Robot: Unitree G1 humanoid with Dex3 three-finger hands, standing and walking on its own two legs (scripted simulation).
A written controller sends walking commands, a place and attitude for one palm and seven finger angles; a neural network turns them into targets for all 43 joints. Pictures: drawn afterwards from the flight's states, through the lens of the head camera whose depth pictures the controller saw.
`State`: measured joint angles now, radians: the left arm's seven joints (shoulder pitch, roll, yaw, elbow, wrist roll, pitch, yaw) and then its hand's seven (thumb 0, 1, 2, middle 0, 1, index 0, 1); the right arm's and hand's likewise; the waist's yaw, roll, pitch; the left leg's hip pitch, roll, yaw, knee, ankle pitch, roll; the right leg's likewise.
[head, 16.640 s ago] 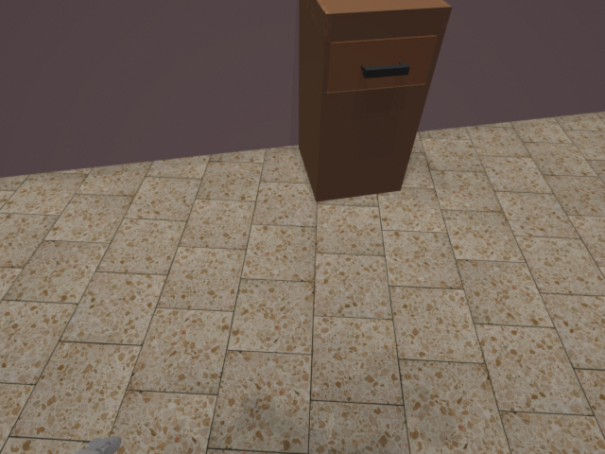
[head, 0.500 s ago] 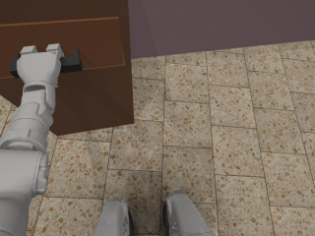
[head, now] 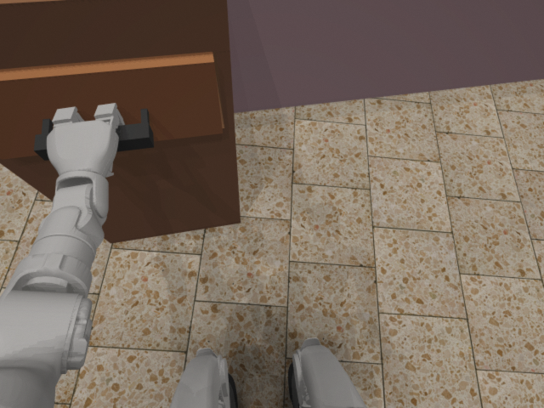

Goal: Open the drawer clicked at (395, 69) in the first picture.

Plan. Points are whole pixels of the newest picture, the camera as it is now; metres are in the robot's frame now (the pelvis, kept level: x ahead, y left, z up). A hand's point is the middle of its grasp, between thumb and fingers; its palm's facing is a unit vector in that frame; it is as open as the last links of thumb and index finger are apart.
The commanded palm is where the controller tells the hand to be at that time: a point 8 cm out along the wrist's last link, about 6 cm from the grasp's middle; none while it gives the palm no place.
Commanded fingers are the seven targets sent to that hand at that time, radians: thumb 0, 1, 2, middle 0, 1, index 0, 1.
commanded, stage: pull the drawer open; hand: left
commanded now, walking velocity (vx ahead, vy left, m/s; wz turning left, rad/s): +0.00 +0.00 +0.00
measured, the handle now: (97, 130) +0.54 +0.24 -0.02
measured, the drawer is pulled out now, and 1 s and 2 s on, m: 0.02 0.13 0.24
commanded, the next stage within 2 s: none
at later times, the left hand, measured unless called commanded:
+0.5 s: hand (102, 199) +0.43 +0.23 -0.04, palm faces -0.04 -0.06 -1.00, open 6.1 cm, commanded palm +0.39 +0.22 +0.01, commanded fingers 0.00 0.90 0.90 -0.40 -1.35 -0.40 -1.35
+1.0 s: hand (102, 237) +0.37 +0.22 -0.04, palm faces -0.03 -0.05 -1.00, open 6.1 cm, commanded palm +0.33 +0.21 +0.01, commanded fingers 0.00 0.90 0.90 -0.40 -1.35 -0.40 -1.35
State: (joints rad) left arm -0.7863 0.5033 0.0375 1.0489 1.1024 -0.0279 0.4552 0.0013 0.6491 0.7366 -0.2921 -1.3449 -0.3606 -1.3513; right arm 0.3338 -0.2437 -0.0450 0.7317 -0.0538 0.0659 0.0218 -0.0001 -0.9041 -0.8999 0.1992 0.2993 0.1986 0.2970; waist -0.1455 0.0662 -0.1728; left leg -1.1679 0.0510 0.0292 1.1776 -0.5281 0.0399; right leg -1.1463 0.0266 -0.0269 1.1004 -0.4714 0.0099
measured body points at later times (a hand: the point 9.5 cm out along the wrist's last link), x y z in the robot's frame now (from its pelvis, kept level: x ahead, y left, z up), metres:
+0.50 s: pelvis +0.02 +0.00 +0.02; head +0.15 +0.00 +0.45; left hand +0.42 +0.23 +0.02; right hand +0.10 -0.27 -0.12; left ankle +0.00 +0.09 -0.64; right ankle +0.01 -0.13 -0.64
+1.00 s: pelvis +0.02 +0.00 +0.03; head +0.12 +0.00 +0.46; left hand +0.37 +0.22 +0.02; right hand +0.11 -0.26 -0.11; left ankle +0.00 +0.09 -0.64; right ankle +0.01 -0.13 -0.64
